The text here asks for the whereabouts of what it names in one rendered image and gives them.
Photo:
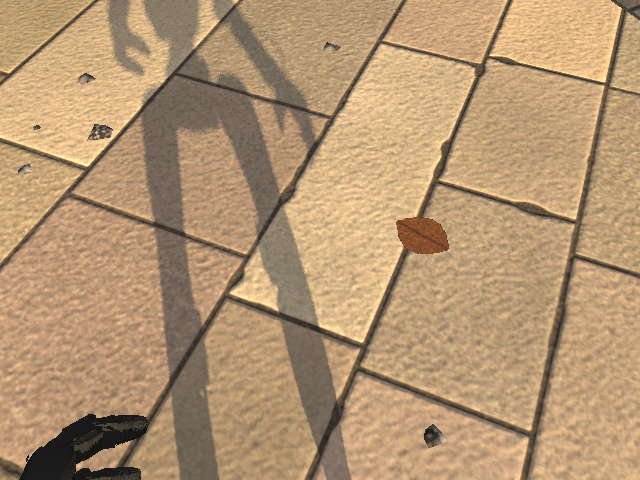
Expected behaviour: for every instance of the robot left hand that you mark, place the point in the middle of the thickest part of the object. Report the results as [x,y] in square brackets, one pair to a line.
[81,440]

